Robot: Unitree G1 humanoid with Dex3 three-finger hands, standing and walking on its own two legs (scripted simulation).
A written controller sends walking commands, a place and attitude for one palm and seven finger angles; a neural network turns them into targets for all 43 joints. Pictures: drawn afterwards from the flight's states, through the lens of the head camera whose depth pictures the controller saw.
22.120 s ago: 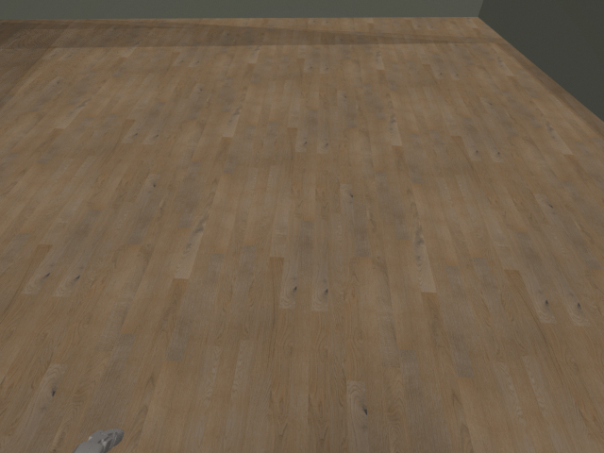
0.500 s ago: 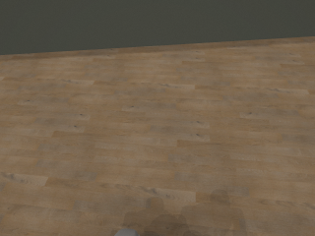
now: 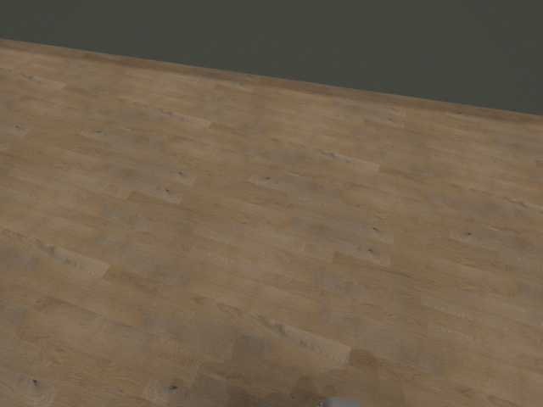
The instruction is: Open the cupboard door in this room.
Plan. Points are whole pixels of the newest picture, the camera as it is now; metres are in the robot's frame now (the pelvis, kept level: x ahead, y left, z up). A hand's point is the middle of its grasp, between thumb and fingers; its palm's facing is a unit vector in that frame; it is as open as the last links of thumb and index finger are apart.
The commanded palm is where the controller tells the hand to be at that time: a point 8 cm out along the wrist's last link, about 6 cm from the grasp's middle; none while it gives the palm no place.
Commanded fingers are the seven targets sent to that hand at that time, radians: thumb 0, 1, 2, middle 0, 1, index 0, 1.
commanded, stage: turn or walk to find it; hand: left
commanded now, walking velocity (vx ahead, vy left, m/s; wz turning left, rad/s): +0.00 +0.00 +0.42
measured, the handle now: out of the picture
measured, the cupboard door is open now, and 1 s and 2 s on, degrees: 0 0 0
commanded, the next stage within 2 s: none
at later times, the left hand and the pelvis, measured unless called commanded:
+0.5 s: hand out of the picture +0.01 +0.14 -0.16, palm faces +0.24 -0.93 -0.27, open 7.3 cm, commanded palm none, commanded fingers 0.00 0.90 0.90 -0.20 -0.30 -0.20 -0.30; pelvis -0.01 -0.06 +0.00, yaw +14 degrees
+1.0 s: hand out of the picture -0.07 +0.21 -0.17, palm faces +0.46 -0.85 -0.24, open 7.4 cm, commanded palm none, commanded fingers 0.00 0.90 0.90 -0.20 -0.30 -0.20 -0.30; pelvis -0.03 -0.01 +0.00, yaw +25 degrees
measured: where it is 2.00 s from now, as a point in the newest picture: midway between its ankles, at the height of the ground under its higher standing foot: outside the picture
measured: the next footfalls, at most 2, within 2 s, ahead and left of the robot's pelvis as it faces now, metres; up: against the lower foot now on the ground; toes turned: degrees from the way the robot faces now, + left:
right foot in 0.18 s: +0.04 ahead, -0.15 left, +0.00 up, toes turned +1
left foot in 0.68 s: -0.03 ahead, +0.09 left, +0.00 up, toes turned +23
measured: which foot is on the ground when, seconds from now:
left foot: down 0.00-0.18, up 0.20-0.66, down 0.68-1.00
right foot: up 0.00-0.16, down 0.18-0.70, up 0.72-1.00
